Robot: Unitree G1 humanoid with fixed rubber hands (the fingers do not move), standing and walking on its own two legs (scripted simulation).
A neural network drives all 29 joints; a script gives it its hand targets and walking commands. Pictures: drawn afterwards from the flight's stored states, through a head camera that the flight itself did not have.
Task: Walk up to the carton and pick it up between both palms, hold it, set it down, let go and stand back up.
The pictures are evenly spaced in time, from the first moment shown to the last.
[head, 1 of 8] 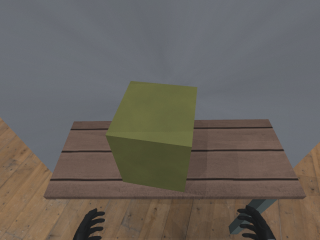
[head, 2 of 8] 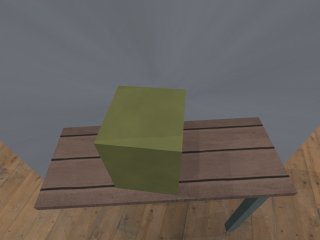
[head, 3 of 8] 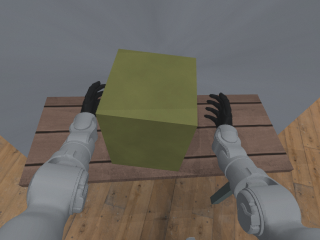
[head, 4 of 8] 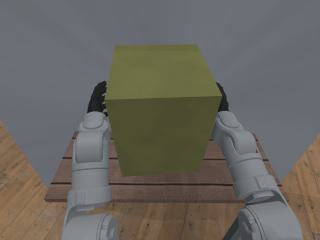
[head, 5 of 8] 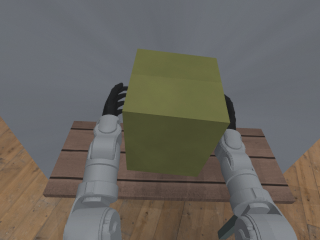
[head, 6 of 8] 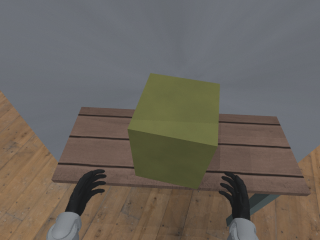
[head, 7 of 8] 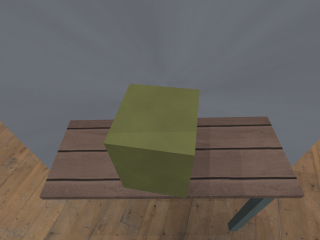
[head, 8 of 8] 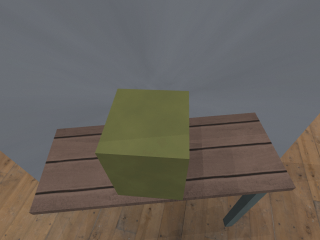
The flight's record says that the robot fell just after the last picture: no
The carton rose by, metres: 0.19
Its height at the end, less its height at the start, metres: +0.00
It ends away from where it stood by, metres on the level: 0.03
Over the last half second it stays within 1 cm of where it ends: yes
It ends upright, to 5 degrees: yes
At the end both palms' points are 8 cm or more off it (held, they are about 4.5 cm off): yes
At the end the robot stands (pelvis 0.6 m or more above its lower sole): yes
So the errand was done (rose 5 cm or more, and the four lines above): yes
